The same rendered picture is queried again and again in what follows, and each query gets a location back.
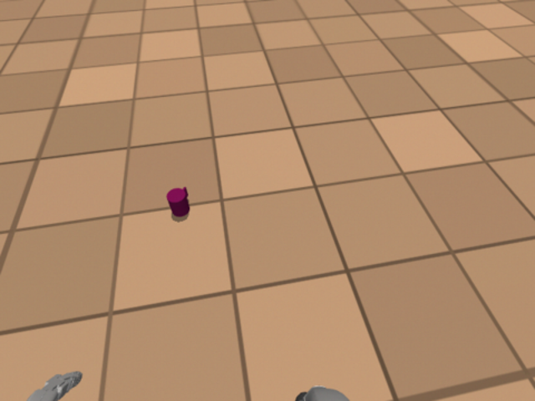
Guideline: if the left robot hand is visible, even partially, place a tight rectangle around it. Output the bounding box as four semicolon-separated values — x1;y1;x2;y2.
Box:
27;372;83;401

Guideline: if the mug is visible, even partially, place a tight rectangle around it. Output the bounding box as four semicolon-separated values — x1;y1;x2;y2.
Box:
166;187;190;217

